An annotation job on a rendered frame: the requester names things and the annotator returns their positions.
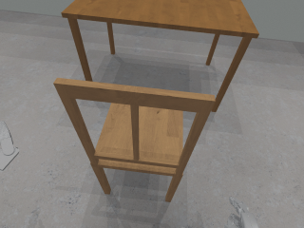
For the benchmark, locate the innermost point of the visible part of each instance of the table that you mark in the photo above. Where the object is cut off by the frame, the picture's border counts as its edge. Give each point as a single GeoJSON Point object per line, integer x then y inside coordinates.
{"type": "Point", "coordinates": [219, 17]}

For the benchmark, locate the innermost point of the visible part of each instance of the robot right hand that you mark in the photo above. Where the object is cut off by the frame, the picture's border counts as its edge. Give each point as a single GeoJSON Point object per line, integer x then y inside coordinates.
{"type": "Point", "coordinates": [246, 219]}

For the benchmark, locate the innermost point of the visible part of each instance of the chair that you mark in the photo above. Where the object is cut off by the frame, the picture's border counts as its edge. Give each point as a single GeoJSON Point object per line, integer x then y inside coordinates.
{"type": "Point", "coordinates": [143, 129]}

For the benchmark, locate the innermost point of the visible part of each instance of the robot left hand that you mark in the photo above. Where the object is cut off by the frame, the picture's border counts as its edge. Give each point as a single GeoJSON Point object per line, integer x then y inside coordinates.
{"type": "Point", "coordinates": [8, 152]}

